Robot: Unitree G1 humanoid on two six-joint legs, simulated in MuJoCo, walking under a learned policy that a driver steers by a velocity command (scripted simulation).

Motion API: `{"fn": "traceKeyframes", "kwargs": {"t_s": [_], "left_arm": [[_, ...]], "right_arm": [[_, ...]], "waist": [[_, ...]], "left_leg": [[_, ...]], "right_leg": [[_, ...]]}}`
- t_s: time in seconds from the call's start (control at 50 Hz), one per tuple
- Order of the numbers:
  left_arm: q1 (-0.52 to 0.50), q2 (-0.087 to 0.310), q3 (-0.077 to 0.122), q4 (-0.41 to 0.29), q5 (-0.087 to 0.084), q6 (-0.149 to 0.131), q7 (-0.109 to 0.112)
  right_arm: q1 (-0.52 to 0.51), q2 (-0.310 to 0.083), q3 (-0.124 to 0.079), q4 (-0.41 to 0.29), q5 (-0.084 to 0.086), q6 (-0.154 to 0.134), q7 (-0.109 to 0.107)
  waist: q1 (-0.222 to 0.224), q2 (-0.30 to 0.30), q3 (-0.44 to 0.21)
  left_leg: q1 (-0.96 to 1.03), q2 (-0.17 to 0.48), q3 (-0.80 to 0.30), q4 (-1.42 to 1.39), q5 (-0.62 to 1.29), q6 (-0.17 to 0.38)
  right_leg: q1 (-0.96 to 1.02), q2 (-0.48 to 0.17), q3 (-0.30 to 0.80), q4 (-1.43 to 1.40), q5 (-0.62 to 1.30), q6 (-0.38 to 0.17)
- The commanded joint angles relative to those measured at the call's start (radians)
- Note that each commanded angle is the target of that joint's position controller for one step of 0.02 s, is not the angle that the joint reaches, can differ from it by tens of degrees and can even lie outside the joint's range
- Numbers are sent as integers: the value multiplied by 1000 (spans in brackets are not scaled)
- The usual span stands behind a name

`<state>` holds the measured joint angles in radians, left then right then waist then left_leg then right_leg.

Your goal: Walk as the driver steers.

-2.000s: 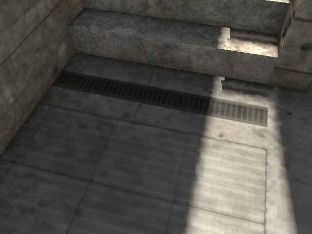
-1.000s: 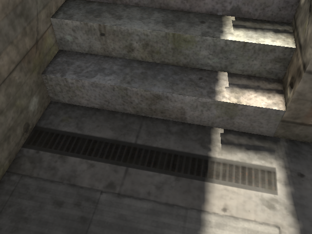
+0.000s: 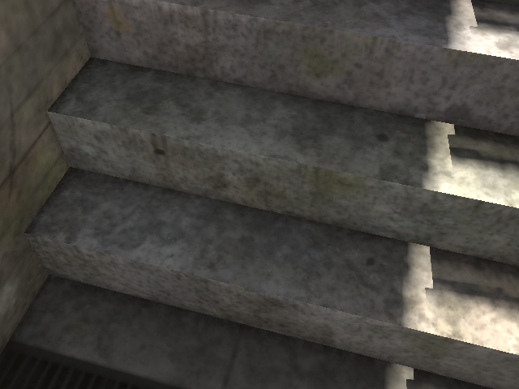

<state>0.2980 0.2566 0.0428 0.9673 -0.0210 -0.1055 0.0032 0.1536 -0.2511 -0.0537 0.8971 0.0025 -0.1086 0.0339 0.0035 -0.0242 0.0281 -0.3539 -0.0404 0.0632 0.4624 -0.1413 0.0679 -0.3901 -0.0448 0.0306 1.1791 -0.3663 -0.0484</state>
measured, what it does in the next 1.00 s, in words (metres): walks ahead, turning right: right foot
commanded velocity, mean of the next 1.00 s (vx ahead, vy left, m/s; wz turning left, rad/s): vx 0.50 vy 0.00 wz -0.39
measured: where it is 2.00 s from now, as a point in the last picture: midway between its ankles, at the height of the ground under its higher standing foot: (348, 132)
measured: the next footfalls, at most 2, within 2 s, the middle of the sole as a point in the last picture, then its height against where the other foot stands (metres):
right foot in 0.42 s outside the picture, level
left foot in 1.04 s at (281, 253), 0.20 m higher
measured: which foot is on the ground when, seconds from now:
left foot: down 0.00-0.44, up 0.46-1.00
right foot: up 0.00-0.40, down 0.42-1.00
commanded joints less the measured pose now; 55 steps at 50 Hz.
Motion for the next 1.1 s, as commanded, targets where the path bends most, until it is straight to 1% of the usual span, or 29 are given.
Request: {"fn": "traceKeyframes", "kwargs": {"t_s": [0.02,0.1,0.18,0.28,0.34,0.4,0.42,0.44,0.46,0.48,0.5,0.52,0.54,0.62,0.66,0.7,0.76,0.8,0.86,0.92,0.94,0.96,0.98,1.0,1.02,1.04,1.06,1.08,1.1], "left_arm": [[26,74,26,-55,4,1,9],[-40,64,30,-75,4,32,12],[-145,64,35,-105,6,25,3],[-316,31,12,-171,9,17,-18],[-249,47,11,-181,7,40,-26],[-135,120,49,-184,7,23,-42],[8,164,77,-149,8,16,-37],[74,272,102,-131,10,18,-21],[93,300,102,-161,38,7,-22],[90,208,81,-157,32,1,-23],[12,165,73,-183,25,-1,-14],[-64,146,65,-205,16,3,-11],[-106,132,59,-220,10,6,-5],[-98,163,59,-230,18,15,17],[-70,144,54,-241,24,52,30],[-59,126,48,-272,20,69,38],[108,129,36,-243,14,67,59],[287,127,35,-173,8,59,70],[329,108,25,-120,18,59,63],[201,109,13,-124,-9,64,69],[110,134,12,-142,-51,76,67],[89,138,18,-152,-39,84,66],[79,201,30,-150,-47,85,70],[75,252,44,-153,-36,68,53],[52,318,64,-138,-14,68,44],[4,315,77,-144,-15,46,41],[-40,153,54,-187,-3,34,21],[141,71,27,-112,41,7,-32],[100,39,17,-135,29,3,-72]], "right_arm": [[17,-85,-14,-24,-10,-18,0],[62,-125,-23,15,-15,-23,-19],[75,-137,-19,20,-21,-18,-38],[124,-165,-22,37,-9,-4,-55],[122,-165,-20,37,1,29,-59],[36,-229,-38,-9,0,52,-76],[24,-228,-38,-28,2,53,-81],[73,-128,-6,-63,-39,35,-74],[127,-38,25,-94,-32,-8,-55],[53,-117,9,-91,-3,-44,-36],[-6,-141,4,-121,17,-57,-32],[-26,-138,2,-114,-2,-50,-42],[-34,-149,-5,-126,-22,-36,-52],[-50,-75,11,-179,-43,1,-68],[39,-15,33,-150,-30,31,-61],[-14,-44,28,-179,-24,47,-55],[-111,-48,25,-241,-11,41,-56],[-190,-25,39,-318,8,11,-64],[-347,91,107,-462,0,-18,-52],[-323,108,151,-561,2,-19,-40],[-338,120,176,-635,-25,-19,-37],[-342,105,175,-658,-54,-20,-33],[-315,124,185,-681,-85,-15,-34],[-118,31,111,-605,-73,-24,-36],[84,-77,55,-514,-73,-15,-49],[314,-168,29,-437,-65,-8,-53],[485,-341,-8,-283,-107,8,-66],[487,-272,2,-272,-102,20,-79],[346,-180,10,-278,-44,34,-77]], "waist": [[17,83,-87],[15,75,-26],[-14,73,-8],[-71,60,26],[-23,103,-3],[72,107,-79],[139,76,-162],[94,-151,-202],[41,-283,-323],[88,-94,-308],[63,-46,-211],[23,60,-146],[-3,73,-123],[-39,-25,-119],[-46,-130,-201],[-28,-89,-159],[46,-127,-101],[103,-86,-14],[115,-63,66],[33,-66,91],[-28,-29,89],[-32,25,6],[-77,-20,-170],[-157,-112,-349],[-260,-127,-496],[-335,-127,-510],[-286,616,-488],[-204,601,-628],[-145,355,-500]], "left_leg": [[208,280,-310,-292,138,162],[183,266,-159,-346,241,154],[216,232,-30,-361,284,111],[342,258,46,-337,353,88],[440,305,73,-188,668,87],[438,294,94,132,1006,32],[338,244,105,363,860,4],[9,143,101,672,149,-43],[-389,-63,-34,982,-469,-89],[-452,25,-183,982,-381,-55],[-444,69,-170,901,-271,-37],[-401,108,-154,828,-216,-49],[-338,129,-152,750,-189,-65],[-181,54,-57,500,-107,-134],[-139,22,-5,634,-150,-174],[-183,30,-10,672,-181,-182],[-692,51,-61,1229,-385,-155],[-1106,82,-113,1476,-509,-132],[-1381,99,-99,1718,-675,-108],[-1297,128,-79,1676,-645,-104],[-1091,171,-51,1351,-566,-94],[-696,147,42,1149,-295,-92],[-148,70,123,973,-282,-53],[162,-31,165,990,-259,-39],[203,-55,101,945,-290,-22],[213,24,-180,619,-316,52],[357,241,-771,91,-11,186],[474,384,-1182,-83,112,219],[358,389,-1182,-106,-387,180]], "right_leg": [[-187,-113,52,-3,102,-4],[-281,-118,60,-107,234,17],[-288,-71,59,-326,422,24],[-274,-39,-25,-538,464,16],[-228,-8,-82,-451,234,-24],[-37,81,-137,-627,185,-91],[198,104,-99,-733,298,-124],[474,-102,190,-683,598,-186],[751,-310,709,-791,639,-413],[705,-269,619,-839,555,-370],[574,-237,477,-862,570,-322],[442,-202,391,-888,613,-282],[341,-189,350,-908,660,-262],[175,-59,170,-892,860,-211],[187,-69,158,-819,923,-208],[143,-78,219,-818,719,-207],[457,-240,493,-821,487,-271],[715,-277,507,-797,466,-264],[726,-265,438,-792,511,-204],[466,-228,352,-902,401,-130],[218,-157,287,-976,377,-101],[-2,-105,244,-1080,457,-116],[-189,-103,223,-1162,936,-137],[-88,-81,176,-995,1628,-132],[122,-112,154,-787,2177,-133],[230,-135,217,-458,2077,-111],[-39,181,248,16,687,-71],[-132,304,461,446,136,-47],[-311,243,404,568,167,-50]]}}
Velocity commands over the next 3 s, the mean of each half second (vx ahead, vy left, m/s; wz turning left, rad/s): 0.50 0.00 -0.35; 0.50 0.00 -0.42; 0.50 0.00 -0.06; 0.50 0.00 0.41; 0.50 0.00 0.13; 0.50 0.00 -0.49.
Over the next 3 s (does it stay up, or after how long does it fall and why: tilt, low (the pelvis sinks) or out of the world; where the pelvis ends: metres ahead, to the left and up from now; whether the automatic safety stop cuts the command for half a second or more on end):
stays up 1.37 -0.20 0.79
